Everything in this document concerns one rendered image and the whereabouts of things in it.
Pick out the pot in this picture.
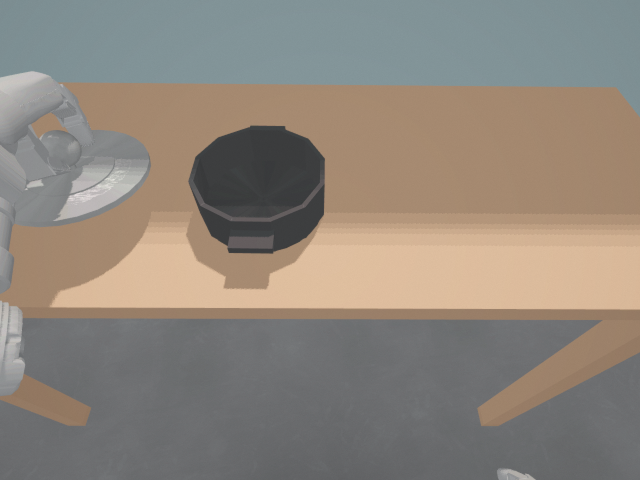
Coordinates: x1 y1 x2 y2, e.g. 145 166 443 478
188 126 325 254

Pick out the robot left forearm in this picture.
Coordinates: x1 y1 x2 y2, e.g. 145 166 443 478
0 90 28 294

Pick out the knob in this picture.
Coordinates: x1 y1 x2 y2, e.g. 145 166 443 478
39 130 82 167

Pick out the robot left upper arm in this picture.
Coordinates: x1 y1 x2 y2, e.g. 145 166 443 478
0 301 25 396

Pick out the lid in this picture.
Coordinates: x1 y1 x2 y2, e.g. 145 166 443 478
14 130 151 227

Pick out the robot left hand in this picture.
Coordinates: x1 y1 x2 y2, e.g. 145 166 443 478
0 71 94 182

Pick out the table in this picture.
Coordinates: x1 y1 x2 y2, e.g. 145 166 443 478
0 82 640 426

